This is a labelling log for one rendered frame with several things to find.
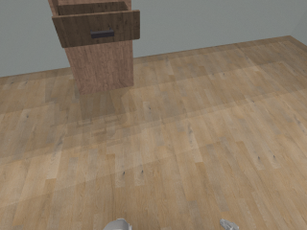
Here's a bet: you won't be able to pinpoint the robot right hand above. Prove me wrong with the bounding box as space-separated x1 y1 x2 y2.
220 218 240 230

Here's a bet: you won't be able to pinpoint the drawer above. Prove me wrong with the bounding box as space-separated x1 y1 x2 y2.
52 1 140 48

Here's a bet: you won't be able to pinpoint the handle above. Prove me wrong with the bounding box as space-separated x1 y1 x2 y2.
90 28 114 39

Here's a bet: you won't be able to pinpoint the cabinet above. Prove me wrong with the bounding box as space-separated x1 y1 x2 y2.
48 0 134 96

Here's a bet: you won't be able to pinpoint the left robot thigh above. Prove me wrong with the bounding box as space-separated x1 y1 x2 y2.
103 219 132 230

